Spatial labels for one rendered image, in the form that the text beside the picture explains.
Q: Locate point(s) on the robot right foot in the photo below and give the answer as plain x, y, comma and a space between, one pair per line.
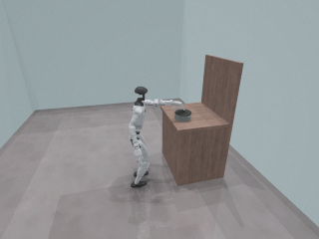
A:
141, 183

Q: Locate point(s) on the robot head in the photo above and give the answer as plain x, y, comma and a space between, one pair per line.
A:
140, 91

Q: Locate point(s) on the left robot hand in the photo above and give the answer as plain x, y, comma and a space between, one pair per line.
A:
177, 103

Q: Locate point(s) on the robot right forearm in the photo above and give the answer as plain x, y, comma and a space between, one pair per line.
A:
133, 135

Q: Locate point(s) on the pot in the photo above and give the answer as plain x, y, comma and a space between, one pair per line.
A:
182, 118

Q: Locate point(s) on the robot right upper arm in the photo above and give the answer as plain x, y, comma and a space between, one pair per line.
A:
137, 113

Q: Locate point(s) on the right robot hand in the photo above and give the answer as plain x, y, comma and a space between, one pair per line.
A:
138, 153

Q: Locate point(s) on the robot left upper arm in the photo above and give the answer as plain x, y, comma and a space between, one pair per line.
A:
155, 102

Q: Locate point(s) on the table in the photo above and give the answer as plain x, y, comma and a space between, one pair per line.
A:
196, 150

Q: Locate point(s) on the robot left forearm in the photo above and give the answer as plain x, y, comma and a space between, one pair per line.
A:
167, 103

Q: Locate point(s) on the lid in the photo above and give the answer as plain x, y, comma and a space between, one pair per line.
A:
183, 114

